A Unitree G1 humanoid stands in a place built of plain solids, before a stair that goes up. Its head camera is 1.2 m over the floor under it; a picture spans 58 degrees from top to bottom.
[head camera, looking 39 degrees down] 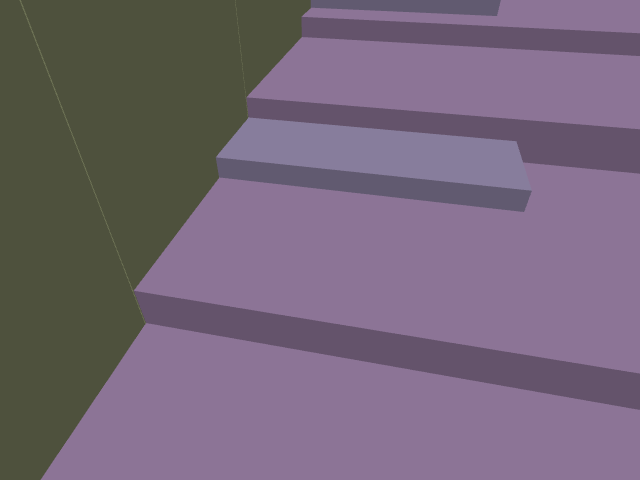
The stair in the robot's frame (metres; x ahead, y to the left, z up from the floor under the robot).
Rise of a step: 0.11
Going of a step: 0.59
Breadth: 1.34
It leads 12 degrees to the right of straight ahead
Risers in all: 3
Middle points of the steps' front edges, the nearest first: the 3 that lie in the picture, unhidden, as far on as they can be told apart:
0.87 -0.03 0.16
1.60 -0.19 0.27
2.03 -0.28 0.38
